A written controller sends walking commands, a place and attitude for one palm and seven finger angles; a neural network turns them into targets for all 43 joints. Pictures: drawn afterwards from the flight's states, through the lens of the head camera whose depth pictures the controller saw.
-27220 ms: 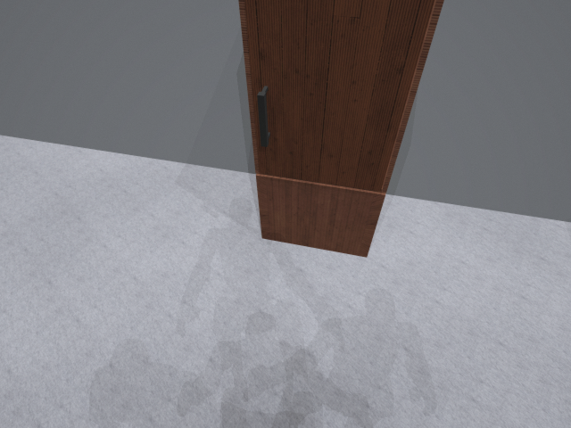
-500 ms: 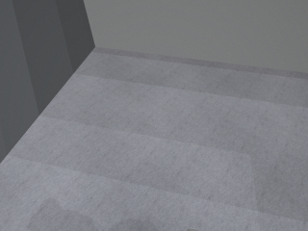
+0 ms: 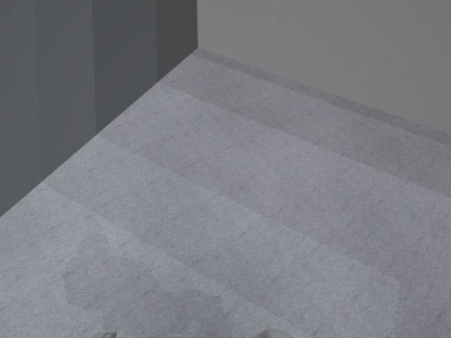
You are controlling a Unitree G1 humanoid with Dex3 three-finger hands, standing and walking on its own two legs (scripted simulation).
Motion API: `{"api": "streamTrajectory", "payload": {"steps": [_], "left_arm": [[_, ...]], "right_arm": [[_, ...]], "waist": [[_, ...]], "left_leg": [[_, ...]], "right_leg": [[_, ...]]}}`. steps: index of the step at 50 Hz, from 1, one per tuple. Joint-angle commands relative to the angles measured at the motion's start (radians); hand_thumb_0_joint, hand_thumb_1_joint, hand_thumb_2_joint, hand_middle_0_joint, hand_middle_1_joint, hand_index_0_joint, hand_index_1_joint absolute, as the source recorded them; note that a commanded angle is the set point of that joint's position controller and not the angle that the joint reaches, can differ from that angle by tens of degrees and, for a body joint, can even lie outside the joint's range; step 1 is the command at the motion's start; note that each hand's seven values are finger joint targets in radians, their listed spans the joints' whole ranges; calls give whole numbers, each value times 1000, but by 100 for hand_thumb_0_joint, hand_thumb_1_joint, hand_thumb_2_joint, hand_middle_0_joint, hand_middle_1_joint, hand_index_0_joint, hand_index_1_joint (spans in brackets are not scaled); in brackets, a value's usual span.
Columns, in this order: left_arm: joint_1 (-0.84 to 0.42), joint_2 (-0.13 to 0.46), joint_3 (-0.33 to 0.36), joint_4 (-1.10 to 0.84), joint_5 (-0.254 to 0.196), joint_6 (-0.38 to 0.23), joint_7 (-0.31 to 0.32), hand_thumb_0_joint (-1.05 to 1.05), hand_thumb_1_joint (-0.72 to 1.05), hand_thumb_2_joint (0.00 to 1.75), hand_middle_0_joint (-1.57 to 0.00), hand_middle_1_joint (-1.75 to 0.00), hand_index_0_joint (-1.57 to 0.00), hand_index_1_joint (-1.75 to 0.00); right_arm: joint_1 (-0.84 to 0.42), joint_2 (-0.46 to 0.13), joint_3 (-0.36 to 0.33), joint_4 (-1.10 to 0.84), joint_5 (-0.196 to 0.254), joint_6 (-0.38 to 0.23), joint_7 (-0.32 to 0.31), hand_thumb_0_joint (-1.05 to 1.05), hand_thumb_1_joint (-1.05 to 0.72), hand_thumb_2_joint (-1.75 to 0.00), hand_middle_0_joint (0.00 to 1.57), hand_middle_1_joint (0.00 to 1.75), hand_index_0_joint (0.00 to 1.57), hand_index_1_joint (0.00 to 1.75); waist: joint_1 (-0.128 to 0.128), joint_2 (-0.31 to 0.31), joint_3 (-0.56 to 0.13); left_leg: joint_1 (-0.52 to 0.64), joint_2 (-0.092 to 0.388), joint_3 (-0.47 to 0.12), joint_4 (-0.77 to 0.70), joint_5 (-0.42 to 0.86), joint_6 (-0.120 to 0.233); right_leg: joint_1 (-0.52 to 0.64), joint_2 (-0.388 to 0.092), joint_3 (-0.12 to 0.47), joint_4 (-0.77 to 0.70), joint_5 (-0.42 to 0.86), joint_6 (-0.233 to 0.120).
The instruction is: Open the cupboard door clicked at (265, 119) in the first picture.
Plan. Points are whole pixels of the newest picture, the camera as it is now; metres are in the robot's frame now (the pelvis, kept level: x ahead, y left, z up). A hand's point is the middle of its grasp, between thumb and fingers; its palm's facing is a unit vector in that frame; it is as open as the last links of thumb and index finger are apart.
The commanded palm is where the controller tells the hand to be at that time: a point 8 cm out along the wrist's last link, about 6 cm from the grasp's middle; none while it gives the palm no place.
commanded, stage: turn to face it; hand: left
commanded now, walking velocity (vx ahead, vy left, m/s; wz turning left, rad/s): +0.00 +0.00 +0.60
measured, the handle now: out of the picture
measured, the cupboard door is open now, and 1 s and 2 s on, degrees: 42 42 42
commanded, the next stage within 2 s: none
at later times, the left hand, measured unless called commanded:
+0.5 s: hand out of the picture +0.00 +0.16 -0.18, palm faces +0.35 -0.91 -0.23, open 7.4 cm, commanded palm none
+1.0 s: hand out of the picture +0.06 +0.13 -0.14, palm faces +0.56 -0.78 -0.27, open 7.4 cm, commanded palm none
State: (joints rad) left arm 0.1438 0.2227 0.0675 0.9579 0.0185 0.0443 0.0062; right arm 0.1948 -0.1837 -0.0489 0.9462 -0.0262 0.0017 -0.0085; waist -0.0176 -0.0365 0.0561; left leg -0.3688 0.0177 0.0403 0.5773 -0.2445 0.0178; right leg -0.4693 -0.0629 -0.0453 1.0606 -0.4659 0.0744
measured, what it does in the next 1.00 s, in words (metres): walks ahead, turning left: right foot, then left foot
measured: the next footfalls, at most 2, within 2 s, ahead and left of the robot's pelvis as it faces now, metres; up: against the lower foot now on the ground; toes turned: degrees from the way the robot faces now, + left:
right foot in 0.14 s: +0.07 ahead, -0.15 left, +0.00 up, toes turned +3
left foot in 0.48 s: +0.06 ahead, +0.08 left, +0.00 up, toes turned +24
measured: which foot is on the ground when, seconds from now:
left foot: down 0.00-0.14, up 0.16-0.46, down 0.48-0.82, up 0.84-1.00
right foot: up 0.00-0.12, down 0.14-0.48, up 0.50-0.82, down 0.84-1.00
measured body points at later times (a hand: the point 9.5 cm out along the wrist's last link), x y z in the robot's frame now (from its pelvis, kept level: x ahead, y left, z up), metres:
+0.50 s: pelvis +0.04 -0.04 -0.01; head +0.10 -0.01 +0.44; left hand -0.02 +0.21 -0.16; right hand +0.26 -0.24 -0.13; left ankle +0.02 +0.06 -0.73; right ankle +0.03 -0.16 -0.72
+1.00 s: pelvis +0.09 -0.09 +0.01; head +0.14 -0.07 +0.45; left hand +0.03 +0.17 -0.12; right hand +0.30 -0.26 -0.15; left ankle -0.01 +0.01 -0.66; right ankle +0.14 -0.19 -0.73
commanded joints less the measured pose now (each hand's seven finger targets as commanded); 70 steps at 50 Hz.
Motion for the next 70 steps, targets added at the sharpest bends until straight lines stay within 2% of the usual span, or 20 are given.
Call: {"api": "streamTrajectory", "payload": {"steps": [1,5,7,8,12,19,22,23,24,25,39,41,42,46,52,56,57,58,59,70], "left_arm": [[16,51,14,-102,-7,-25,4,0,90,90,-20,-30,-20,-30],[154,93,29,-94,-3,-39,8,0,90,90,-20,-30,-20,-30],[178,251,54,-113,19,-50,19,0,90,90,-20,-30,-20,-30],[155,228,43,-126,12,-53,22,0,90,90,-20,-30,-20,-30],[78,132,19,-141,8,-61,27,0,90,90,-20,-30,-20,-30],[168,192,37,-104,12,-57,23,0,90,90,-20,-30,-20,-30],[141,208,44,-110,-1,-56,18,0,90,90,-20,-30,-20,-30],[123,190,41,-124,-7,-52,14,0,90,90,-20,-30,-20,-30],[101,120,21,-160,-12,-48,6,0,90,90,-20,-30,-20,-30],[38,128,16,-200,-1,-34,14,0,90,90,-20,-30,-20,-30],[123,115,27,-143,-6,-31,6,0,90,90,-20,-30,-20,-30],[176,259,58,-145,17,-48,21,0,90,90,-20,-30,-20,-30],[151,277,49,-158,12,-43,21,0,90,90,-20,-30,-20,-30],[22,144,20,-185,6,-49,28,0,90,90,-20,-30,-20,-30],[123,203,40,-141,11,-54,27,0,90,90,-20,-30,-20,-30],[99,212,47,-135,-1,-46,18,0,90,90,-20,-30,-20,-30],[88,187,44,-148,-7,-42,14,0,90,90,-20,-30,-20,-30],[73,112,27,-188,-14,-34,6,0,90,90,-20,-30,-20,-30],[-13,116,11,-226,0,-24,12,0,90,90,-20,-30,-20,-30],[56,97,17,-160,-7,-19,1,0,90,90,-20,-30,-20,-30]], "right_arm": [[28,-224,-56,-63,-5,2,-13,0,-90,-90,20,30,20,30],[-70,-220,-69,-110,6,23,-3,0,-90,-90,20,30,20,30],[-90,-128,-56,-162,14,24,13,0,-90,-90,20,30,20,30],[-102,-159,-60,-163,6,30,18,0,-90,-90,20,30,20,30],[-106,-122,-47,-124,10,49,31,0,-90,-90,20,30,20,30],[-188,-96,-21,-149,18,40,41,0,-90,-90,20,30,20,30],[-80,-138,-28,-125,11,30,34,0,-90,-90,20,30,20,30],[3,-199,-45,-107,4,23,32,0,-90,-90,20,30,20,30],[71,-316,-78,-101,-3,20,27,0,-90,-90,20,30,20,30],[126,-353,-81,-84,4,30,20,0,-90,-90,20,30,20,30],[-96,-255,-71,-130,5,29,2,0,-90,-90,20,30,20,30],[-83,-141,-59,-163,18,29,14,0,-90,-90,20,30,20,30],[-95,-163,-61,-172,10,30,20,0,-90,-90,20,30,20,30],[-69,-136,-53,-115,11,49,34,0,-90,-90,20,30,20,30],[-137,-98,-28,-126,19,39,42,0,-90,-90,20,30,20,30],[-42,-137,-34,-110,14,30,36,0,-90,-90,20,30,20,30],[28,-196,-51,-92,8,23,34,0,-90,-90,20,30,20,30],[100,-319,-83,-90,-3,19,27,0,-90,-90,20,30,20,30],[160,-347,-84,-73,1,26,20,0,-90,-90,20,30,20,30],[-69,-273,-68,-124,-3,26,-1,0,-90,-90,20,30,20,30]], "waist": [[-1,189,-135],[64,141,-127],[89,-308,-90],[75,-208,-71],[19,-181,-50],[69,-174,-83],[4,-135,-136],[-44,-19,-185],[-81,310,-220],[-97,252,-201],[60,173,-105],[89,-247,-118],[89,-222,-106],[8,-227,-56],[64,-163,-88],[4,-128,-117],[-38,10,-159],[-75,333,-181],[-99,262,-156],[13,197,-116]], "left_leg": [[161,219,-251,-191,390,137],[-26,132,-252,-93,129,69],[-271,-82,-26,363,-374,-57],[-256,-30,-89,543,-357,-45],[-233,16,-36,583,-212,-81],[-80,-14,74,164,-190,-65],[137,-30,89,-62,-3,-37],[337,60,-2,-127,211,6],[503,356,-392,-155,582,160],[427,449,-456,-175,610,256],[-14,131,-310,-121,178,82],[-264,-89,-71,236,-274,-53],[-225,-59,-80,484,-391,-49],[-212,18,-50,615,-211,-81],[-95,-4,55,220,-220,-80],[130,-19,73,-66,-15,-51],[305,59,-21,-139,177,-11],[438,354,-430,-180,525,154],[383,437,-481,-190,564,238],[114,182,-319,-185,240,125]], "right_leg": [[49,23,4,-223,16,-3],[335,33,-10,-602,226,-19],[390,-419,440,-843,286,-206],[311,-422,395,-808,338,-251],[347,-260,78,-689,729,-199],[462,-280,-9,-600,891,-181],[383,-266,-80,-445,863,-122],[224,-238,-118,-284,677,-72],[-75,-82,-142,-35,-32,9],[-135,-55,-22,75,-226,3],[322,57,-13,-532,196,-10],[480,-337,398,-808,194,-150],[348,-446,423,-822,238,-240],[316,-256,89,-711,595,-192],[452,-285,11,-622,825,-190],[352,-270,-65,-476,717,-119],[209,-233,-108,-324,558,-68],[-84,-75,-143,-80,-82,17],[-136,-59,-22,44,-225,4],[154,44,-6,-327,44,-7]]}}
